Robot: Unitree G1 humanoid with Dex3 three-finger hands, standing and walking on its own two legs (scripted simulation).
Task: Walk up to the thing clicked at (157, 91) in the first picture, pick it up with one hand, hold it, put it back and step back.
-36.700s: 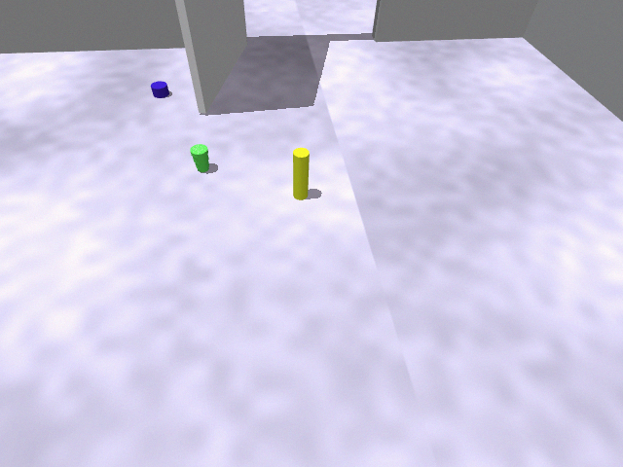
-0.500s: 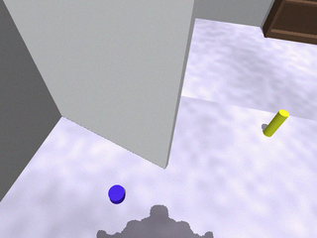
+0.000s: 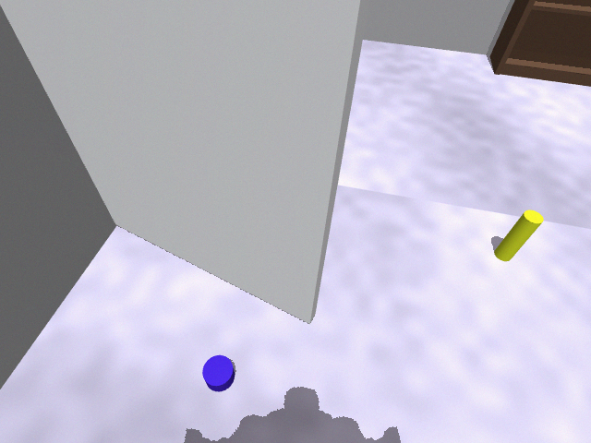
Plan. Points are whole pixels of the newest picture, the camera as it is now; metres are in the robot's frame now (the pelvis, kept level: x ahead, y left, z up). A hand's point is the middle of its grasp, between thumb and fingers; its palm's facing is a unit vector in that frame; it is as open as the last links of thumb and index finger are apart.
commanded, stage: stand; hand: left
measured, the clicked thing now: (219, 373) +0.45 +0.22 -0.75
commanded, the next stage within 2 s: rise first in 1.78 s
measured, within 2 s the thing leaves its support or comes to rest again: neither
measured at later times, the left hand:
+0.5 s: hand out of the picture +0.09 +0.25 -0.16, palm faces -0.04 -0.94 -0.34, open 7.4 cm
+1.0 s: hand out of the picture +0.08 +0.25 -0.16, palm faces -0.04 -0.94 -0.34, open 7.4 cm
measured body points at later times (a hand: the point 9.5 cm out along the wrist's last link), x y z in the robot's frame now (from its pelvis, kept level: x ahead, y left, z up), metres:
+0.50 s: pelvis +0.01 +0.00 +0.00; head +0.03 -0.01 +0.45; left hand +0.09 +0.29 -0.13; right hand +0.09 -0.31 -0.13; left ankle +0.02 +0.12 -0.75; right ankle -0.02 -0.13 -0.75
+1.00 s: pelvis +0.01 -0.01 +0.00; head +0.02 -0.01 +0.45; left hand +0.08 +0.29 -0.13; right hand +0.08 -0.31 -0.13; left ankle +0.02 +0.12 -0.75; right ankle -0.02 -0.13 -0.75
